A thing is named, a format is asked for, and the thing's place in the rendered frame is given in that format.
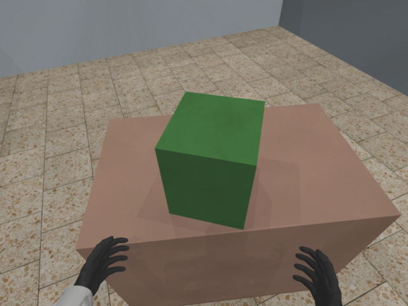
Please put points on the carton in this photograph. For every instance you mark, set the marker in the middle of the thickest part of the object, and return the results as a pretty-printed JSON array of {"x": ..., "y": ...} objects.
[{"x": 208, "y": 155}]

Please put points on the robot left forearm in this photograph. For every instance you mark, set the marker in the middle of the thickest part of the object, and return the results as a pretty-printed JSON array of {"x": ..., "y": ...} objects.
[{"x": 75, "y": 296}]

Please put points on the pedestal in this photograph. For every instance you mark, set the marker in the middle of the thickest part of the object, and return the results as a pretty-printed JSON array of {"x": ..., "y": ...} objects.
[{"x": 310, "y": 189}]

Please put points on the robot right hand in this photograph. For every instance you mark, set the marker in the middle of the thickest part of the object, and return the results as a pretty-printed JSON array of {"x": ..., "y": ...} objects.
[{"x": 325, "y": 286}]

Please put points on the robot left hand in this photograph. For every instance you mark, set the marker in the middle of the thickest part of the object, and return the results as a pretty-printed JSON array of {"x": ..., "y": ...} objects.
[{"x": 96, "y": 270}]

